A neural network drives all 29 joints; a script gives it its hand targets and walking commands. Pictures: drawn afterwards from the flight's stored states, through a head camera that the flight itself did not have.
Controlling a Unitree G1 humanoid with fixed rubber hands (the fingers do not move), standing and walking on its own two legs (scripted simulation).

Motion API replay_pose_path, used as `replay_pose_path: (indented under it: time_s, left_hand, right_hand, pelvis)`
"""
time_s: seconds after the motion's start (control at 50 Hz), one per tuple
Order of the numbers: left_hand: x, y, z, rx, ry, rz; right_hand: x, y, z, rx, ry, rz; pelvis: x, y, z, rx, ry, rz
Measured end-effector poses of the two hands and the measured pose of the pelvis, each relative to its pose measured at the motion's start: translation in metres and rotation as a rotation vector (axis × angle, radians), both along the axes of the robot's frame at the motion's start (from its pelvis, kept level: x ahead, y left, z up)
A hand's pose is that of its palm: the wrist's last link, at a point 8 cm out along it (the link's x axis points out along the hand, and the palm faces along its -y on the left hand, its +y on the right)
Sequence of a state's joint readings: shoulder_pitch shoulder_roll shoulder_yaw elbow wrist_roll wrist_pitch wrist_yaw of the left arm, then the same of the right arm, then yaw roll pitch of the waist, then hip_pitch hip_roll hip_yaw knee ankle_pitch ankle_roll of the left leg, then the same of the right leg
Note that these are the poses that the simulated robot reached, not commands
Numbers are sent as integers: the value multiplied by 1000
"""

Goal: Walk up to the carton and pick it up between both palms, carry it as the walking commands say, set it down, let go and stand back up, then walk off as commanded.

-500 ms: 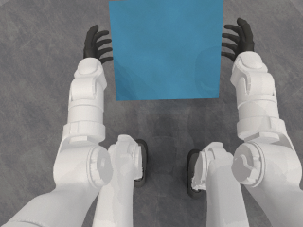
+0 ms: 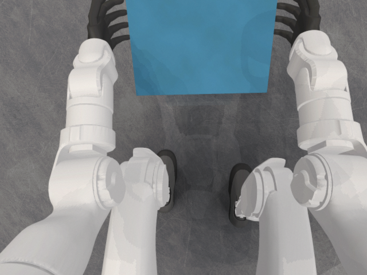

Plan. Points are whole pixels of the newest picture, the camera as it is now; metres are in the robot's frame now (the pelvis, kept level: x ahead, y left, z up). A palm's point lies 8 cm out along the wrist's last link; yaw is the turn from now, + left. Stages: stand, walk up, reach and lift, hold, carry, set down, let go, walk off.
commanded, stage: set down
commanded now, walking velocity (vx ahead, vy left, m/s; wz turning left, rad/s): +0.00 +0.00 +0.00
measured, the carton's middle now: (199, 32) +0.57 +0.05 -0.23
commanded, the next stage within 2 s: none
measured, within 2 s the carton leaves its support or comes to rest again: rests again in 1.38 s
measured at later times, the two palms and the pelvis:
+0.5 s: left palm (111, 43) +0.53 +0.24 -0.20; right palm (280, 36) +0.56 -0.12 -0.21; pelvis +0.00 +0.00 -0.04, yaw +0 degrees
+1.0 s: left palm (111, 40) +0.54 +0.25 -0.22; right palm (276, 31) +0.58 -0.11 -0.22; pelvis +0.00 +0.00 -0.07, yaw +1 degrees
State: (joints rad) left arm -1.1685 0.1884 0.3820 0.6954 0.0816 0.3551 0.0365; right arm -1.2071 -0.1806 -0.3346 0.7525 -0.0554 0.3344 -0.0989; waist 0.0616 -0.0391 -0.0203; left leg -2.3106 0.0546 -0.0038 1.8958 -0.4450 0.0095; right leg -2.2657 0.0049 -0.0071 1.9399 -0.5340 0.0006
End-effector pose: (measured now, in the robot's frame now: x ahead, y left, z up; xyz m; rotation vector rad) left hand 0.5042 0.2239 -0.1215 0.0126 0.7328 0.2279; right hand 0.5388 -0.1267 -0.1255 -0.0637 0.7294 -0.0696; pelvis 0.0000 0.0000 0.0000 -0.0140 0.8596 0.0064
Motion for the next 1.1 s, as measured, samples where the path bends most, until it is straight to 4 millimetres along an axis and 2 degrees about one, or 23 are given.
replay_pose_path:
  time_s: [0.48, 0.68, 1.1]
  left_hand:
    - [21, 13, -77, 1, 23, 0]
    - [30, 22, -96, -17, 6, 16]
    - [37, 24, -104, -44, -12, 5]
  right_hand:
    - [22, 10, -82, 7, 23, 40]
    - [36, 17, -93, 26, -6, 61]
    - [42, 15, -102, 71, -30, 72]
  pelvis:
    - [3, -2, -43, 11, -90, -6]
    - [0, 0, -60, 12, -146, 2]
    - [-1, 2, -70, 18, -206, 3]
